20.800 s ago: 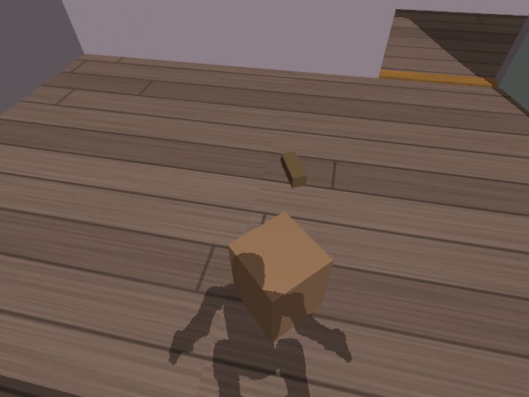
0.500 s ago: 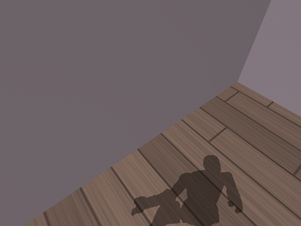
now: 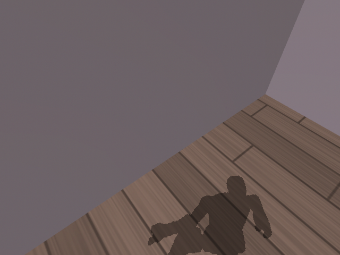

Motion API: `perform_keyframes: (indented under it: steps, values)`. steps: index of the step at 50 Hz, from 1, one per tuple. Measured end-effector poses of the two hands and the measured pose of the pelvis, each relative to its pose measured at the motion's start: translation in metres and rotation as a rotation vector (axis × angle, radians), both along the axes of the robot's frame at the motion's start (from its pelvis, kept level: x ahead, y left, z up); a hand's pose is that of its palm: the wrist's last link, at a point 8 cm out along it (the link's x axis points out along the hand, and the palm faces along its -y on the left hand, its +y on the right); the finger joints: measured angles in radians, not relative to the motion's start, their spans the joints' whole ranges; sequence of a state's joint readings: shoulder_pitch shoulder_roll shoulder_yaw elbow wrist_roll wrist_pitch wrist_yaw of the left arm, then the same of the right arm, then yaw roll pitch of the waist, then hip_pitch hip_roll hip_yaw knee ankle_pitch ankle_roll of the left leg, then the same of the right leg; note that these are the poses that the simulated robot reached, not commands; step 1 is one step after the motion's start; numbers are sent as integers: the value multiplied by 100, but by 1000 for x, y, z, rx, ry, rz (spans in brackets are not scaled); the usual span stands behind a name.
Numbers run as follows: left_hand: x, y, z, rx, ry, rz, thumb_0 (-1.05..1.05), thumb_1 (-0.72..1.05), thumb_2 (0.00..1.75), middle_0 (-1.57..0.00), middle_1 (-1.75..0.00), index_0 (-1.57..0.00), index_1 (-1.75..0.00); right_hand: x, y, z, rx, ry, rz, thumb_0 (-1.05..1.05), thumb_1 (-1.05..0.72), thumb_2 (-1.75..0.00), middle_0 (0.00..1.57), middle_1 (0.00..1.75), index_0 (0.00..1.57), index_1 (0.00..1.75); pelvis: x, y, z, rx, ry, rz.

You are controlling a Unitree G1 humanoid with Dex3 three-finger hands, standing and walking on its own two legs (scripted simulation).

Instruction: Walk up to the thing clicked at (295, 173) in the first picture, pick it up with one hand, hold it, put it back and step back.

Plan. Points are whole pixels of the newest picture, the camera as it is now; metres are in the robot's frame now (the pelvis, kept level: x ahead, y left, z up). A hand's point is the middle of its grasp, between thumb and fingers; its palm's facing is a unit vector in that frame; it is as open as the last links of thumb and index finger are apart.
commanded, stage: stand
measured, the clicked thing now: out of the picture -0.84 -1.21 -0.75
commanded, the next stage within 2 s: walk up in 0.42 s
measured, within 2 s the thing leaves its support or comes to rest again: neither
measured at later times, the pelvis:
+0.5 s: pelvis +0.00 +0.01 -0.01, yaw -5 degrees
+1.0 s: pelvis +0.03 +0.11 -0.01, yaw -33 degrees
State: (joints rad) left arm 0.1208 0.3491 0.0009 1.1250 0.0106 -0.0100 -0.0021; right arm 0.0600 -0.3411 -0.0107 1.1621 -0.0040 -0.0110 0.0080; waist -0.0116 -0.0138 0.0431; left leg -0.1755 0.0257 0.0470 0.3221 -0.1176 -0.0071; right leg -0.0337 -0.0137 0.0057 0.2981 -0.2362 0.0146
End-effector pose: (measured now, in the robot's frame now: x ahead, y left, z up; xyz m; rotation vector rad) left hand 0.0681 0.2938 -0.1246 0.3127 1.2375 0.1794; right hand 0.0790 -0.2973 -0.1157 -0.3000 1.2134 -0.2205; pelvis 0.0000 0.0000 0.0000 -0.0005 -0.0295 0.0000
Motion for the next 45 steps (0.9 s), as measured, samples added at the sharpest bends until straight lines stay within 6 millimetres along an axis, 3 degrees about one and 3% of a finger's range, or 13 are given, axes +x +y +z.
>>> perform_keyframes:
  steps: [11,22,26,30,33,37,45]
  values:
    - [3,3,3,15,14,0,1,90,90,-21,-30,-20,-30,-7,-1,-5,7,38,-7,1,-90,-89,21,29,20,30,6,-1,0,2,6,-3]
    - [14,1,4,17,-5,-5,1,90,90,-20,-30,-20,-30,3,-2,-5,12,21,-9,1,-90,-89,21,29,20,30,10,-2,-1,1,7,-15]
    - [10,11,6,48,21,-75,1,90,90,-21,-30,-20,-30,17,-10,-2,-5,-72,-64,1,-90,-89,21,30,20,30,4,12,-6,-13,7,-117]
    - [12,37,9,88,98,-157,1,90,90,-21,-30,-20,-30,21,-5,10,-17,-164,-133,1,-91,-89,21,29,20,30,6,33,-6,-8,22,-213]
    - [32,60,5,111,99,-213,1,90,90,-21,-30,-20,-30,11,4,15,-49,-173,-169,0,-91,-89,21,29,20,30,11,52,-11,-18,30,-258]
    - [81,85,-10,121,46,-290,1,90,90,-21,-30,-20,-30,-19,28,16,-103,-147,-232,0,-91,-89,21,29,20,30,15,76,-20,-7,12,-329]
    - [176,65,8,46,-57,-495,1,91,90,-20,-30,-20,-30,-100,79,29,-87,-79,-443,1,-90,-89,21,30,20,30,27,100,-3,-47,3,-468]
